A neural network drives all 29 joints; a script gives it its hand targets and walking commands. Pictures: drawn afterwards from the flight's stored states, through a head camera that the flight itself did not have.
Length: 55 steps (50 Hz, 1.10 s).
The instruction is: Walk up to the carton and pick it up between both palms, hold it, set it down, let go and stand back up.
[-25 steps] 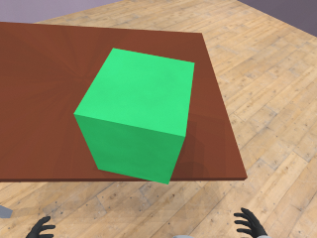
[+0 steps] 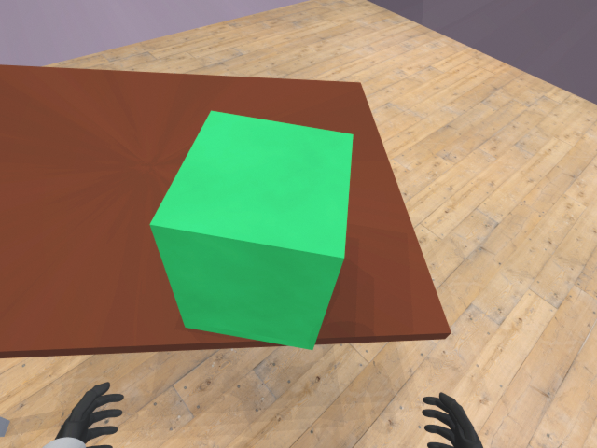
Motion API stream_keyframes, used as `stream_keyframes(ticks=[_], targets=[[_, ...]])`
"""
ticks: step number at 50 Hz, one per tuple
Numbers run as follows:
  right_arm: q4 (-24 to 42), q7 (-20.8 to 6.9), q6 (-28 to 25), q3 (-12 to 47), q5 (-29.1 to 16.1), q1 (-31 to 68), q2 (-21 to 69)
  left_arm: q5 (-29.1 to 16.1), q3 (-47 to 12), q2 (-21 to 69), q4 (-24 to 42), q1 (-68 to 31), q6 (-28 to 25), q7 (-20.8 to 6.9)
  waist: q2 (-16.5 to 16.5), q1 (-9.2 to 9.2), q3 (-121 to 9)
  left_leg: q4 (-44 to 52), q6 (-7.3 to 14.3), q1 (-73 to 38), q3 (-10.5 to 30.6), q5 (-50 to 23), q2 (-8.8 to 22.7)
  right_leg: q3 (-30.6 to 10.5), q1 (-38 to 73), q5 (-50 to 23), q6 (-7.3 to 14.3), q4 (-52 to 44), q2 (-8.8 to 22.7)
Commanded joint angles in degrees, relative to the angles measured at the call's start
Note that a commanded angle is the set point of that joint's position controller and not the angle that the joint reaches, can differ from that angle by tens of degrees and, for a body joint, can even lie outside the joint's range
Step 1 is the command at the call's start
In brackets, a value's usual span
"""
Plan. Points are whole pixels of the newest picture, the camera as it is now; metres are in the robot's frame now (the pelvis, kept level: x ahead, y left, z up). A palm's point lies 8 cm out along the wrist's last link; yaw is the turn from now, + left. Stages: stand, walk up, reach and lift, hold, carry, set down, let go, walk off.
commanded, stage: reach and lift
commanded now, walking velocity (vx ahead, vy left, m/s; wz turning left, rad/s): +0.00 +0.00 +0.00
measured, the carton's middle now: (264, 236) +0.39 +0.04 +0.05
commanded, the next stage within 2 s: none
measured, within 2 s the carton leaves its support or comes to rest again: neither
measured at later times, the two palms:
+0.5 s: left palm (47, 431) +0.16 +0.28 -0.03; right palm (445, 436) +0.14 -0.19 -0.02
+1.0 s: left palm (35, 415) +0.17 +0.28 +0.01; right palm (424, 409) +0.16 -0.15 +0.02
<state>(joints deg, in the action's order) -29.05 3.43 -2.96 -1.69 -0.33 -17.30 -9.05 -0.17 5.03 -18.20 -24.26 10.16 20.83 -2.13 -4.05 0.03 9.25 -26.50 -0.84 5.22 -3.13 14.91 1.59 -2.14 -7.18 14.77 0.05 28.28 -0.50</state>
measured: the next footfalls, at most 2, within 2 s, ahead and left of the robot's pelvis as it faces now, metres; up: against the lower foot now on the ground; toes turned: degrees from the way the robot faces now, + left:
none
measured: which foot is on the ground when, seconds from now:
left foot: down 0.00-1.00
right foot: down 0.00-1.00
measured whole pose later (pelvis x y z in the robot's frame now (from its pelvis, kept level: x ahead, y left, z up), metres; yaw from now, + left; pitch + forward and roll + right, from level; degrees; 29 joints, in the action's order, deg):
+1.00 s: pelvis +0.02 +0.03 +0.00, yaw +1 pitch -7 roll -2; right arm 8.5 13.7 2.3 2.5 -8.1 -34.5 0.5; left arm -15.0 -0.2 -23.3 2.3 25.9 2.2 -7.1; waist -1.1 3.9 5.5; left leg -25.3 0.8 1.8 -2.8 16.6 1.4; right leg -1.7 0.0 12.8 -1.4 19.7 -0.1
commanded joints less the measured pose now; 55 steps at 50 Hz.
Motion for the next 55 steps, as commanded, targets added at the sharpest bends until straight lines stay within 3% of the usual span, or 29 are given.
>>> stream_keyframes(ticks=[1,9,21,34,43,55], targets=[[13.39,0.80,-2.32,-3.86,0.61,3.61,-6.52,-1.82,2.22,-9.77,13.33,-8.18,-4.01,0.82,5.69,-0.08,-10.81,5.75,0.21,-1.34,-4.20,-3.72,-1.20,3.17,-1.22,-6.71,-0.29,-7.72,0.39],[19.44,0.74,0.96,-5.04,0.46,1.08,-5.40,-4.04,0.83,-8.23,15.70,-4.11,-5.07,1.02,8.14,0.87,-8.63,11.33,0.69,5.31,-4.09,-1.51,0.99,4.07,6.94,-6.28,-0.12,-6.87,-1.66],[30.38,1.34,3.54,-4.35,-1.69,-3.30,-1.42,-7.52,0.07,-7.19,22.91,0.19,-10.34,0.32,6.80,2.33,-5.73,13.57,0.46,6.17,-4.02,-2.95,1.16,2.44,10.30,-7.85,0.30,-8.46,-1.79],[41.15,6.07,3.66,-0.82,-4.64,-9.99,3.87,-12.17,0.21,-10.97,30.95,6.17,-16.52,-2.57,7.24,3.33,-5.44,9.04,-0.53,0.13,-1.85,-10.39,0.12,0.36,5.39,-8.87,1.45,-11.78,0.74],[46.93,9.72,3.08,2.25,-6.96,-16.09,6.30,-14.25,-0.45,-12.66,35.88,10.77,-20.31,-4.76,8.90,2.98,-4.07,7.06,-1.31,-0.23,0.14,-14.47,0.65,0.32,5.06,-11.38,2.31,-12.07,1.04],[53.15,11.48,-0.83,3.98,-7.94,-19.89,7.03,-16.69,-0.85,-13.86,42.22,15.60,-25.13,-4.97,10.36,4.21,-5.13,5.38,-2.36,0.44,2.02,-19.09,1.32,-0.07,5.35,-12.76,3.50,-11.56,0.73]])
